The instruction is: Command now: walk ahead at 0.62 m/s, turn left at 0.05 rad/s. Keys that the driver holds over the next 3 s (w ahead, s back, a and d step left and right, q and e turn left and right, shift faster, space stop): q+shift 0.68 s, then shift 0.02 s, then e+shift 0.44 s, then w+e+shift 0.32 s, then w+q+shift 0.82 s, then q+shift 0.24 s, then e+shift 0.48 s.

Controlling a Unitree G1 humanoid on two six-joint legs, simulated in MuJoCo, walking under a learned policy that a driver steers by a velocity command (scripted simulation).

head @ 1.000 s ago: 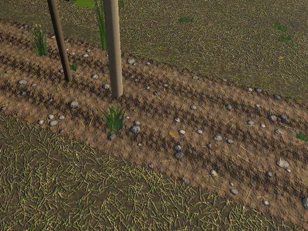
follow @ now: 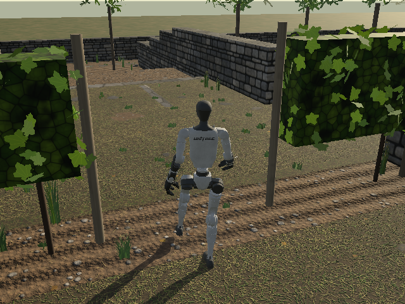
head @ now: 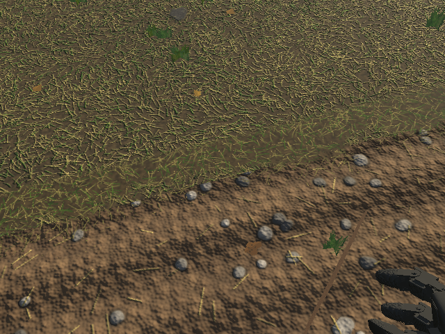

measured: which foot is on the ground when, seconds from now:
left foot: up 0.00-0.12, down 0.14-0.78, up 0.80-1.00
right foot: down 0.00-0.14, up 0.16-0.76, down 0.78-1.00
